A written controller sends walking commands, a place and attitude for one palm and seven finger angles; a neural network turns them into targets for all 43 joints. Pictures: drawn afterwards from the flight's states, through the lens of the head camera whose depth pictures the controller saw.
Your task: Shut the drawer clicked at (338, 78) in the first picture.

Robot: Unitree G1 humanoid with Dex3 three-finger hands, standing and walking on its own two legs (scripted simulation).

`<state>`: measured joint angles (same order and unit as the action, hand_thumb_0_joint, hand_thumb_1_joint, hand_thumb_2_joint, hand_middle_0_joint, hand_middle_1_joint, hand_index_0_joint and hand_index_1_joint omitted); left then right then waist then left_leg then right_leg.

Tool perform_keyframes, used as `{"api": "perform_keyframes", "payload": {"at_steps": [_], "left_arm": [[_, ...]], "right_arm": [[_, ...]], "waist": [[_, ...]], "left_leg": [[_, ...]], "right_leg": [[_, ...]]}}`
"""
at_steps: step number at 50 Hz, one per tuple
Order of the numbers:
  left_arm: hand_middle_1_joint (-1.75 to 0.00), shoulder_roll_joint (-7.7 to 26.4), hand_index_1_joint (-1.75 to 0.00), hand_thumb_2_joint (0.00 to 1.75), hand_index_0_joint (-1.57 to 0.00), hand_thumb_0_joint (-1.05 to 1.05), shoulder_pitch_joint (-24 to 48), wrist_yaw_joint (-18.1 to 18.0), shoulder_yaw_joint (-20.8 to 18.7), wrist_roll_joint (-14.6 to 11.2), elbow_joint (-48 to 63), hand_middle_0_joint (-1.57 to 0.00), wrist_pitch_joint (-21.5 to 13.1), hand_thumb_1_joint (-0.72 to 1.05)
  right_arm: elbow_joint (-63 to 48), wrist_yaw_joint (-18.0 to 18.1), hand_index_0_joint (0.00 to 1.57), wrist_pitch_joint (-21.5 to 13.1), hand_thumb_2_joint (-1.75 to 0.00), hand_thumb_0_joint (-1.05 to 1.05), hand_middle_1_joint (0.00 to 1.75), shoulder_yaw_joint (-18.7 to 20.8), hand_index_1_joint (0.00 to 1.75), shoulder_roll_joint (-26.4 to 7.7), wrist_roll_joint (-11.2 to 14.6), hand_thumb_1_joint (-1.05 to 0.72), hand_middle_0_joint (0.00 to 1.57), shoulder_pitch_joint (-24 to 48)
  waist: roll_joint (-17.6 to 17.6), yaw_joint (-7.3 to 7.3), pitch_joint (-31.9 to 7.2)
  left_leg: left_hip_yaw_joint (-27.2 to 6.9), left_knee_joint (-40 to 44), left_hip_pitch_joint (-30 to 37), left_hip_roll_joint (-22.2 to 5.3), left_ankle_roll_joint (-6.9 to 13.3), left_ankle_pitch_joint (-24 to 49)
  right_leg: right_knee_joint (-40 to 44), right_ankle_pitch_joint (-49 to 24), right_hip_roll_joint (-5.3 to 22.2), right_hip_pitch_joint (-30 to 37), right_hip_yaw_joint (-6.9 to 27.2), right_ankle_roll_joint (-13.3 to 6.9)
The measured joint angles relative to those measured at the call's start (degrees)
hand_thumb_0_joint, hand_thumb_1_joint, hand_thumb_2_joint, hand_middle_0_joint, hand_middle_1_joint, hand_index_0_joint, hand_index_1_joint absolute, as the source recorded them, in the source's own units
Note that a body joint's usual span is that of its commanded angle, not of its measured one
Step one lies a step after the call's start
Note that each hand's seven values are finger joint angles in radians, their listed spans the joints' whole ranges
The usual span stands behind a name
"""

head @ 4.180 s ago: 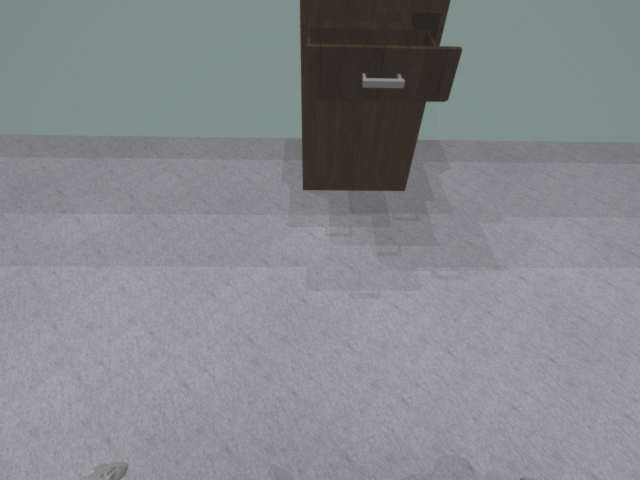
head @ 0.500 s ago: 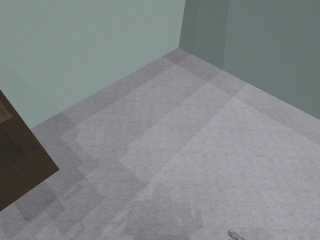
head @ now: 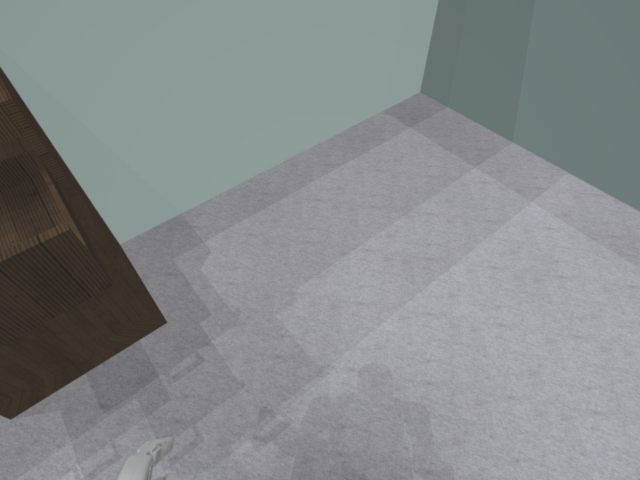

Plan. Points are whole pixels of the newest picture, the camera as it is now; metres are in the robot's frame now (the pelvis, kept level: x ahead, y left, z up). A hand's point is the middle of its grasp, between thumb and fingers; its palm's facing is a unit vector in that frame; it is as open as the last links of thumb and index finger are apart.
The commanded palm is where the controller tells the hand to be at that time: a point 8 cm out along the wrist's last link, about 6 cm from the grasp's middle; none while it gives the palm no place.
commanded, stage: turn to face it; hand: left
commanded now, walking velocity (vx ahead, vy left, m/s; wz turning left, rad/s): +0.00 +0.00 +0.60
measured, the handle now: out of the picture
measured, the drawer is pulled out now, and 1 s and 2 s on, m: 0.30 0.30 0.30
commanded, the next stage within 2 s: take the last steps up to it in 1.04 s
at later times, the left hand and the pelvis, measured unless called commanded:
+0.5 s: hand out of the picture -0.09 +0.18 -0.17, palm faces +0.40 -0.88 -0.27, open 7.4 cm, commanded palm none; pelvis -0.03 -0.02 +0.00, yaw +20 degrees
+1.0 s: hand out of the picture -0.07 +0.21 -0.15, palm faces +0.52 -0.81 -0.27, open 7.4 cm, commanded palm none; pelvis -0.05 -0.01 +0.00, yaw +31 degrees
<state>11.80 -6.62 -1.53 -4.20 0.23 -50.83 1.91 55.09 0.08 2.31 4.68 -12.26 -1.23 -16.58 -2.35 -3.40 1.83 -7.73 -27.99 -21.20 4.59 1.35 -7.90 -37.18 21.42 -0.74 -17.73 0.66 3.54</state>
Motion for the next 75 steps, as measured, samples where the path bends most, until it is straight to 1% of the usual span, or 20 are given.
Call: {"api": "perform_keyframes", "payload": {"at_steps": [2, 5, 8, 12, 19, 24, 27, 28, 30, 33, 36, 41, 49, 52, 54, 56, 59, 62, 69, 75], "left_arm": [[-0.30, -0.36, -0.30, 0.90, -0.20, 0.01, -0.31, -0.17, 0.38, 0.14, 0.74, -0.20, -0.79, 0.90], [-0.30, -1.12, -0.30, 0.90, -0.20, 0.01, -1.73, -0.19, 1.55, 0.49, 1.04, -0.20, -0.80, 0.90], [-0.30, -1.59, -0.30, 0.90, -0.20, 0.01, -3.38, -0.20, 1.92, 0.38, 0.81, -0.20, -0.94, 0.90], [-0.30, -2.15, -0.30, 0.90, -0.20, 0.01, -5.04, -0.08, 2.37, 0.45, 0.53, -0.20, -1.60, 0.90], [-0.30, -2.28, -0.30, 0.90, -0.21, 0.01, -8.77, 0.25, 2.57, 1.09, -0.62, -0.21, -1.42, 0.90], [-0.30, -0.14, -0.30, 0.90, -0.21, 0.01, -11.19, 0.38, 1.73, 1.43, -2.05, -0.21, -0.59, 0.90], [-0.30, 1.81, -0.30, 0.90, -0.21, 0.01, -12.71, 0.54, 0.93, 1.12, -2.72, -0.21, -0.11, 0.90], [-0.30, 2.70, -0.30, 0.90, -0.21, 0.01, -12.72, 0.65, 0.57, 0.85, -3.11, -0.21, 0.28, 0.90], [-0.30, 4.06, -0.30, 0.90, -0.20, 0.01, -11.91, 0.45, 0.11, 0.77, -3.80, -0.20, 1.72, 0.90], [-0.30, 4.58, -0.30, 0.90, -0.20, 0.01, -10.54, 0.34, -0.21, 0.83, -4.26, -0.20, 2.52, 0.90], [-0.30, 4.36, -0.30, 0.90, -0.20, 0.01, -8.94, 0.74, -0.14, 0.82, -3.61, -0.20, 2.08, 0.91], [-0.30, 3.30, -0.30, 0.90, -0.20, 0.01, -6.58, 0.74, 0.29, 0.75, -2.37, -0.20, 1.65, 0.91], [-0.30, 0.83, -0.30, 0.90, -0.20, 0.01, -4.23, 0.32, 1.05, 0.41, -1.46, -0.20, 1.30, 0.90], [-0.30, -0.15, -0.30, 0.90, -0.20, 0.01, -4.21, 0.17, 1.52, 0.20, -1.03, -0.20, 0.18, 0.90], [-0.30, -1.50, -0.30, 0.90, -0.20, 0.01, -4.16, -0.06, 1.92, 0.58, -1.31, -0.20, -0.75, 0.90], [-0.30, -2.43, -0.30, 0.90, -0.20, 0.01, -4.79, 0.03, 2.57, 0.70, -1.23, -0.20, -0.96, 0.90], [-0.30, -3.34, -0.30, 0.90, -0.20, 0.01, -5.96, -0.13, 2.67, 0.54, -1.73, -0.20, -0.93, 0.90], [-0.30, -3.92, -0.30, 0.90, -0.21, 0.01, -7.40, 0.01, 2.64, 0.47, -2.82, -0.20, -1.66, 0.90], [-0.30, -3.39, -0.30, 0.90, -0.21, 0.01, -12.90, 0.30, 2.15, 1.12, -6.29, -0.21, -3.68, 0.92], [-0.30, -2.76, -0.30, 0.90, -0.20, 0.01, -18.16, 0.90, 2.08, 1.65, -10.81, -0.20, -3.70, 0.91]], "right_arm": [[-0.07, -0.14, 0.20, 0.51, -0.90, 0.01, 0.30, 0.50, 0.30, -0.63, 0.48, -0.91, 0.20, 0.02], [-0.06, -0.33, 0.20, 1.29, -0.90, 0.01, 0.30, 1.20, 0.30, -1.52, 0.14, -0.91, 0.20, 0.40], [-0.35, -0.97, 0.20, 1.49, -0.90, 0.01, 0.30, 1.43, 0.30, -2.20, 0.03, -0.91, 0.20, 0.91], [-0.52, -1.30, 0.20, 1.96, -0.90, 0.01, 0.30, 1.36, 0.30, -2.89, 0.09, -0.91, 0.20, 2.06], [-0.66, -1.40, 0.20, 2.95, -0.90, 0.01, 0.30, 0.80, 0.30, -3.81, 0.19, -0.91, 0.19, 6.54], [-2.36, -1.56, 0.20, 2.12, -0.90, 0.01, 0.30, -0.16, 0.30, -3.39, 0.56, -0.91, 0.19, 10.46], [-4.06, -1.73, 0.20, 0.88, -0.90, 0.01, 0.30, -0.86, 0.30, -3.14, 0.57, -0.91, 0.19, 11.72], [-4.42, -1.67, 0.20, 0.19, -0.90, 0.01, 0.30, -0.89, 0.30, -2.74, 0.48, -0.91, 0.19, 12.20], [-4.90, -1.58, 0.20, -0.73, -0.90, 0.01, 0.30, -1.48, 0.30, -2.00, 0.66, -0.91, 0.19, 12.68], [-5.01, -0.87, 0.20, -1.16, -0.90, 0.01, 0.30, -2.23, 0.30, -1.20, 0.59, -0.91, 0.20, 12.00], [-4.57, -0.46, 0.20, -1.08, -0.90, 0.01, 0.30, -2.67, 0.30, -0.54, 0.63, -0.91, 0.20, 10.96], [-3.61, -0.41, 0.20, -0.92, -0.90, 0.01, 0.30, -3.01, 0.30, 0.58, 0.67, -0.91, 0.20, 8.38], [-1.25, -0.36, 0.20, -0.07, -0.90, 0.01, 0.30, -2.52, 0.30, 1.30, 0.00, -0.91, 0.20, 3.72], [-0.06, -0.30, 0.20, 0.20, -0.90, 0.01, 0.30, -2.09, 0.30, 0.93, 0.21, -0.91, 0.20, 1.98], [1.04, -0.24, 0.20, 0.56, -0.90, 0.01, 0.30, -1.55, 0.30, 0.11, 0.65, -0.91, 0.20, 1.35], [1.80, -0.21, 0.20, 1.40, -0.90, 0.01, 0.30, -0.93, 0.30, -0.31, 0.51, -0.91, 0.20, 0.62], [3.00, -0.51, 0.20, 1.99, -0.90, 0.01, 0.30, -0.36, 0.30, -0.67, 0.23, -0.91, 0.20, -0.12], [3.96, -0.81, 0.20, 1.77, -0.90, 0.01, 0.30, -0.09, 0.30, -0.90, -0.11, -0.91, 0.20, -1.00], [5.69, -1.36, 0.20, 1.16, -0.90, 0.01, 0.30, 0.10, 0.30, -0.85, -0.55, -0.91, 0.19, -1.15], [5.03, -1.56, 0.20, -0.33, -0.90, 0.01, 0.30, -0.58, 0.30, 0.30, -0.10, -0.91, 0.19, 2.08]], "waist": [[-0.91, 0.52, -0.10], [-1.62, 0.48, -0.19], [-1.14, 0.39, -0.11], [-0.24, 0.89, 0.82], [1.02, 3.33, 2.80], [2.67, 5.56, 3.88], [3.63, 6.31, 3.44], [4.63, 6.32, 3.55], [5.85, 6.93, 3.98], [5.36, 6.79, 3.30], [4.72, 6.28, 2.69], [3.87, 5.16, 1.56], [1.79, 2.40, 0.75], [1.06, 1.90, 0.41], [-0.97, 1.86, 0.69], [-1.55, 1.59, 0.58], [-1.34, 1.57, 0.26], [-1.01, 1.81, -0.31], [0.41, 4.12, -2.18], [2.24, 6.98, -2.58]], "left_leg": [[-0.72, -3.83, -1.90, 0.38, -1.18, -3.52], [2.62, -20.52, -6.95, 0.09, -2.99, -15.05], [5.79, -33.90, -9.86, -2.15, -4.60, -13.67], [7.07, -39.29, -9.68, -5.37, -6.21, -12.15], [8.73, -31.90, -5.34, -7.81, -6.66, -15.15], [12.00, -19.00, 0.13, -7.29, -5.17, -16.51], [13.89, -7.14, 5.48, -6.45, -3.52, -10.36], [13.88, -6.66, 5.36, -5.61, -1.97, -10.15], [13.40, -8.42, 4.64, -4.73, 0.46, -11.13], [11.89, -6.19, 5.75, -4.63, 1.38, -9.95], [10.51, -2.29, 7.52, -4.07, 1.68, -7.38], [8.85, 1.77, 8.99, -2.91, 1.96, -4.48], [6.90, 1.45, 7.25, -1.98, 0.94, -3.30], [6.22, -1.16, 5.14, -1.52, -0.16, -3.97], [5.12, -6.49, 2.69, -2.15, -1.10, -8.86], [4.93, -16.83, -0.89, -1.70, -1.66, -15.72], [5.78, -30.06, -4.48, -2.76, -2.53, -14.64], [6.18, -35.14, -5.00, -4.89, -3.44, -11.08], [8.12, -28.24, -1.58, -8.71, -3.97, -9.82], [10.85, -14.73, 2.48, -8.70, -2.77, -13.41]], "right_leg": [[7.11, -3.61, -0.29, 3.38, -0.75, -2.05], [7.62, -4.22, 0.82, 4.83, -3.14, -5.14], [9.77, -4.81, 2.44, 7.13, -5.36, -5.60], [10.19, -4.60, 4.29, 8.61, -8.51, -5.74], [8.17, -3.34, 7.14, 8.29, -13.49, -5.20], [5.06, -2.01, 9.25, 6.74, -16.57, -3.83], [0.39, 0.23, 10.80, 4.82, -18.47, -2.38], [-3.77, 1.97, 11.55, 3.04, -17.14, -1.43], [-14.63, 8.50, 10.33, -1.46, -11.31, -0.02], [-25.37, 7.74, 7.93, -6.54, -6.51, 0.93], [-28.49, 2.39, 7.19, -9.22, -3.68, 1.52], [-25.05, -1.36, 6.64, -9.46, -1.46, 2.12], [-8.84, 2.05, 3.61, -2.57, -1.86, 0.74], [2.78, -3.41, 2.34, 2.99, -2.44, -0.08], [5.28, -3.64, 1.18, 4.23, -3.78, -3.73], [5.61, -4.33, 1.54, 4.60, -5.03, -5.61], [8.57, -6.09, 2.11, 6.32, -6.43, -6.18], [11.37, -7.48, 2.24, 7.79, -7.64, -6.26], [15.99, -9.42, 2.96, 9.73, -9.08, -5.85], [17.71, -9.87, 4.01, 10.47, -8.65, -4.41]]}}
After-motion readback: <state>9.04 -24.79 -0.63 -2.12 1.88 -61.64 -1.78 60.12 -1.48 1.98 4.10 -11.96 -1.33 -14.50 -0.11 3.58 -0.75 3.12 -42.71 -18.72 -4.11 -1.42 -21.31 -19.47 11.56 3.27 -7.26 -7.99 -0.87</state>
